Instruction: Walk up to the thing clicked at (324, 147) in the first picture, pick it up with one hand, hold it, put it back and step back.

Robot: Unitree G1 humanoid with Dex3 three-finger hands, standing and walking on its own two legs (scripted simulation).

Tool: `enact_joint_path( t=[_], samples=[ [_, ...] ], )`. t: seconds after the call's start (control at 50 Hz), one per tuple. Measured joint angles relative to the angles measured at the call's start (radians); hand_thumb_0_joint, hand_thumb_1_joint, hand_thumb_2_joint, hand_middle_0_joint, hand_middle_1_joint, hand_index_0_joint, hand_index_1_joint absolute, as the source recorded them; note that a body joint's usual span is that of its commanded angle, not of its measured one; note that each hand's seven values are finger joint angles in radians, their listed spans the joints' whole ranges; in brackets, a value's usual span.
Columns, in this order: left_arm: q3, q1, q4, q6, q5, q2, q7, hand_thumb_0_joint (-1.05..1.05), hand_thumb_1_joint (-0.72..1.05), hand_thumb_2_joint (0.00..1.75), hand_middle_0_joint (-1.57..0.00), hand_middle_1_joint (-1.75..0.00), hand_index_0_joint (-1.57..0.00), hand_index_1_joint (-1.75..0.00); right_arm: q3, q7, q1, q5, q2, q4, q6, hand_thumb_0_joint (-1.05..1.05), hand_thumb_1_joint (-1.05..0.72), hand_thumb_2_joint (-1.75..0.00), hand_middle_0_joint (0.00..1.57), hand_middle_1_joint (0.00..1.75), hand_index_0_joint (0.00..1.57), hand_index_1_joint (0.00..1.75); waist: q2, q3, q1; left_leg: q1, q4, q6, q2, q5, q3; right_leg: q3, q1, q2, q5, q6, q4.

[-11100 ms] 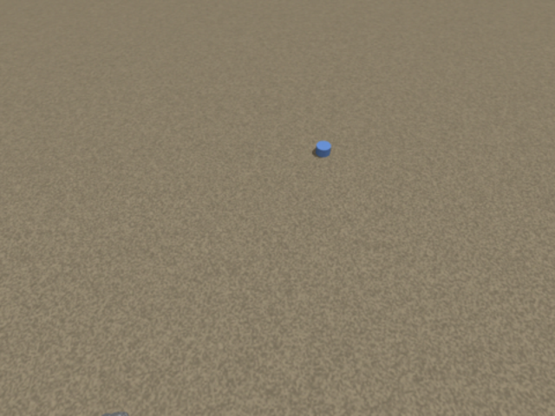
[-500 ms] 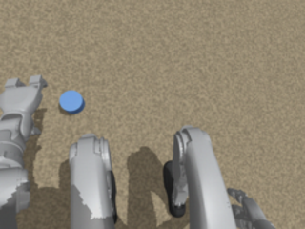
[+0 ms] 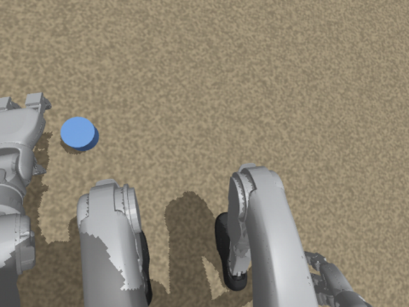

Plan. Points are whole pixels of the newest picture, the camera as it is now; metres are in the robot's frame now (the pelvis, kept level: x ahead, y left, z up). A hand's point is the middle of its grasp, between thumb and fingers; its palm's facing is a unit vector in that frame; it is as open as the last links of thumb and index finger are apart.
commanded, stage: rise first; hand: left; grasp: from above
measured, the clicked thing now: (80, 134) +0.46 +0.27 -0.31
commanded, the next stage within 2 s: approach in 0.34 s
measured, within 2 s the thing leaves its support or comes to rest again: neither
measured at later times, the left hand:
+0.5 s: hand (39, 142) +0.42 +0.31 -0.19, palm faces -0.44 -0.08 -0.89, open 14.2 cm
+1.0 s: hand (73, 105) +0.49 +0.25 -0.18, palm faces -0.38 -0.02 -0.93, open 14.2 cm
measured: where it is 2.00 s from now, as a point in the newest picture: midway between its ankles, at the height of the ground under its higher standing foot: (186, 272)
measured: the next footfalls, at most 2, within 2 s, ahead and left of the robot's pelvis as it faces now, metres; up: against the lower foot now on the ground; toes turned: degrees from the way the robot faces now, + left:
none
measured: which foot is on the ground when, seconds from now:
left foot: down 0.00-1.00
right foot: down 0.00-1.00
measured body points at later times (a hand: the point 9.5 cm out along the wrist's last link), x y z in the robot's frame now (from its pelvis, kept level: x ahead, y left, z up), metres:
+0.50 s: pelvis +0.00 +0.00 -0.01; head +0.24 +0.07 +0.37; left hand +0.44 +0.32 -0.14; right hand +0.07 -0.28 -0.12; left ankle +0.08 +0.13 -0.30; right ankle +0.09 -0.12 -0.30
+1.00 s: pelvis +0.00 +0.00 -0.02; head +0.25 +0.04 +0.36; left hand +0.51 +0.25 -0.13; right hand +0.02 -0.27 -0.12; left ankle +0.08 +0.13 -0.30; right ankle +0.09 -0.12 -0.30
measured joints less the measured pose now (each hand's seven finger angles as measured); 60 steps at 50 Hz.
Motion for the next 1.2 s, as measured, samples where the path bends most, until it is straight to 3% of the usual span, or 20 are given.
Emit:
enact_joint_path(
  t=[0.48,0.62,0.68,0.74,0.88,0.94,1.04,1.12,1.2],
  samples=[
    [0.001,-0.024,0.055,-0.003,0.006,0.031,0.015,0.0,-0.54,1.01,-0.08,-1.01,-0.08,-1.01,0.03,0.011,0.012,-0.011,-0.008,-0.008,-0.005,0.0,-0.91,-0.9,0.2,0.3,0.2,0.3,-0.007,0.021,-0.028,-0.021,0.041,-0.003,0.0,-0.003,-0.017,-0.011,-0.017,0.006,0.003,0.001,0.031],
    [-0.065,-0.067,0.099,0.004,0.01,0.023,0.029,0.0,-0.54,1.0,-0.08,-1.03,-0.08,-1.02,0.042,0.015,0.014,-0.018,-0.008,-0.002,-0.021,0.0,-0.91,-0.9,0.2,0.3,0.2,0.3,-0.016,0.03,-0.041,-0.031,0.049,-0.003,-0.002,0.001,-0.02,-0.013,-0.026,0.007,0.008,0.002,0.037],
    [-0.099,-0.106,0.13,0.01,0.017,0.009,0.049,0.0,-0.54,1.0,-0.08,-1.04,-0.08,-1.03,0.053,0.017,0.013,-0.025,-0.006,0.002,-0.033,0.0,-0.91,-0.9,0.2,0.3,0.2,0.3,-0.023,0.034,-0.058,-0.037,0.053,-0.004,-0.002,0.004,-0.022,-0.014,-0.031,0.007,0.011,0.002,0.04],
    [-0.106,-0.146,0.153,0.026,0.031,-0.005,0.08,0.0,-0.54,0.99,-0.08,-1.04,-0.08,-1.04,0.064,0.02,0.012,-0.033,-0.006,-0.001,-0.045,0.0,-0.91,-0.9,0.2,0.3,0.2,0.3,-0.029,0.042,-0.085,-0.042,0.06,-0.006,-0.002,0.005,-0.028,-0.019,-0.035,0.009,0.015,0.002,0.044],
    [-0.028,-0.196,0.17,0.121,0.054,-0.014,0.142,0.0,-0.54,1.0,-0.08,-1.04,-0.08,-1.04,0.081,0.032,0.031,-0.036,-0.014,-0.029,-0.038,0.0,-0.91,-0.9,0.2,0.3,0.2,0.3,-0.003,0.037,-0.148,-0.055,0.064,-0.008,0.006,-0.002,-0.034,-0.023,-0.054,0.018,0.019,-0.002,0.043],
    [-0.023,-0.219,0.194,0.169,0.032,-0.003,0.126,0.0,-0.55,1.0,-0.08,-1.03,-0.08,-1.03,0.091,0.041,0.04,-0.027,-0.024,-0.036,-0.031,0.0,-0.92,-0.9,0.2,0.3,0.2,0.3,0.019,0.038,-0.154,-0.053,0.061,-0.006,0.013,-0.007,-0.033,-0.023,-0.059,0.024,0.021,0.0,0.038],
    [-0.015,-0.206,0.198,0.21,-0.054,0.027,0.041,0.0,-0.55,1.0,-0.07,-1.03,-0.07,-1.03,0.102,0.053,0.051,-0.007,-0.034,-0.043,-0.029,0.0,-0.91,-0.9,0.2,0.3,0.2,0.3,0.048,0.065,-0.14,-0.041,0.057,0.001,0.02,-0.009,-0.031,-0.021,-0.052,0.03,0.025,0.003,0.034],
    [-0.02,-0.152,0.169,0.18,-0.116,0.05,-0.055,0.0,-0.54,0.99,-0.07,-1.05,-0.07,-1.04,0.107,0.057,0.057,0.001,-0.032,-0.04,-0.026,0.0,-0.92,-0.9,0.2,0.3,0.2,0.3,0.044,0.091,-0.113,-0.032,0.058,0.0,0.015,-0.005,-0.031,-0.021,-0.042,0.026,0.025,0.001,0.038],
    [-0.046,-0.082,0.089,0.097,-0.135,0.049,-0.12,0.0,-0.54,0.97,-0.07,-1.07,-0.08,-1.05,0.097,0.054,0.062,-0.003,-0.025,-0.031,-0.025,0.0,-0.92,-0.9,0.2,0.3,0.2,0.3,0.021,0.107,-0.068,-0.03,0.063,-0.008,0.002,0.003,-0.035,-0.024,-0.032,0.016,0.021,-0.002,0.045]
  ],
)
